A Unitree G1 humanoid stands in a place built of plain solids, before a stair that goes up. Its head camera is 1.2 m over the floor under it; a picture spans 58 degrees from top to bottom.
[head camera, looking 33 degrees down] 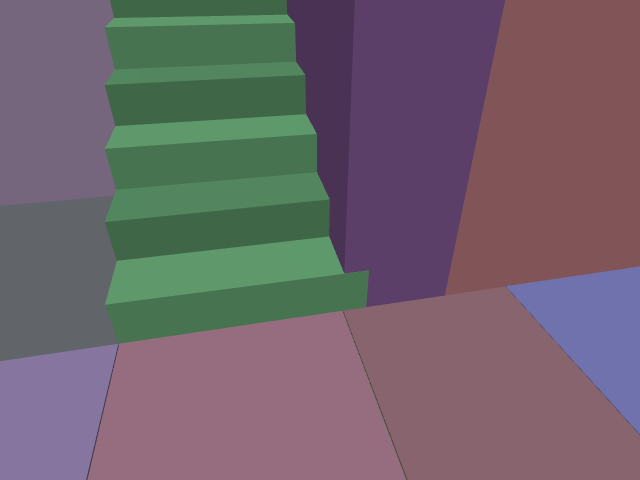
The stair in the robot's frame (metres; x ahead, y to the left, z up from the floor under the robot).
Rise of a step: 0.19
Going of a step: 0.26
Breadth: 0.96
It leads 12 degrees to the left of straight ahead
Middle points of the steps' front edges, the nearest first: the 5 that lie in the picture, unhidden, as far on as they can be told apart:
1.24 0.28 0.19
1.49 0.33 0.38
1.74 0.39 0.57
1.99 0.44 0.75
2.24 0.49 0.94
